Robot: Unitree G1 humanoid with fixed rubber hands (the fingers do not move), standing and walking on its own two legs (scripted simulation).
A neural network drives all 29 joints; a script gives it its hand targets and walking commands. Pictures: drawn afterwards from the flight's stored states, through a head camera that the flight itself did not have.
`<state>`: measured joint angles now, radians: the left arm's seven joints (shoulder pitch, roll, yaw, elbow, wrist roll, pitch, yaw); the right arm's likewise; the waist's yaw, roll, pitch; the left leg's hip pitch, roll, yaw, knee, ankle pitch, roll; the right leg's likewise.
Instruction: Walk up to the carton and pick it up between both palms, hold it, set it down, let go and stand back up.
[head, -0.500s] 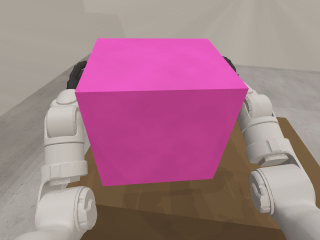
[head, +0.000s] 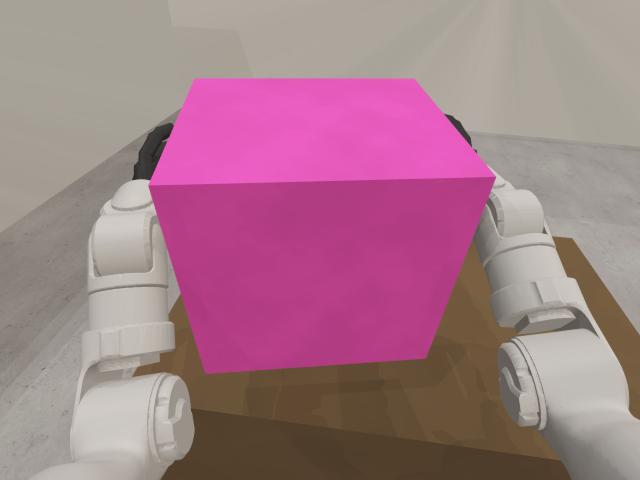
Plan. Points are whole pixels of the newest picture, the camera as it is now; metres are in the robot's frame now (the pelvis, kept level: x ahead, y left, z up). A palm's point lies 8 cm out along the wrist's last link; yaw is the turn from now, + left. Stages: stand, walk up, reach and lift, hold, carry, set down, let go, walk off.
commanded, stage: hold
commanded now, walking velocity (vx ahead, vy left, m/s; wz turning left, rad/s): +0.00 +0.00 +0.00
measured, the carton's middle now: (312, 221) +0.34 +0.00 +0.22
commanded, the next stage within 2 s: none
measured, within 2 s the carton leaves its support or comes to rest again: neither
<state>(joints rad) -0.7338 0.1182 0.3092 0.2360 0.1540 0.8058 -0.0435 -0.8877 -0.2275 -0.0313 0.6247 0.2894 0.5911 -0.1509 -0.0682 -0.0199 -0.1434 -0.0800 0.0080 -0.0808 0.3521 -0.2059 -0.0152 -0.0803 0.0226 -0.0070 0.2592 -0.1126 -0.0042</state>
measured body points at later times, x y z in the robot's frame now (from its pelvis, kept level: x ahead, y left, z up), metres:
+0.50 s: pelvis +0.00 +0.00 +0.00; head -0.08 +0.02 +0.44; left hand +0.37 +0.18 +0.26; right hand +0.38 -0.18 +0.27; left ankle +0.00 +0.13 -0.75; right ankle +0.02 -0.12 -0.75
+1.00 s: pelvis -0.01 +0.00 +0.00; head -0.09 +0.02 +0.44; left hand +0.37 +0.18 +0.26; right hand +0.38 -0.18 +0.27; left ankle +0.00 +0.13 -0.75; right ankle +0.02 -0.12 -0.75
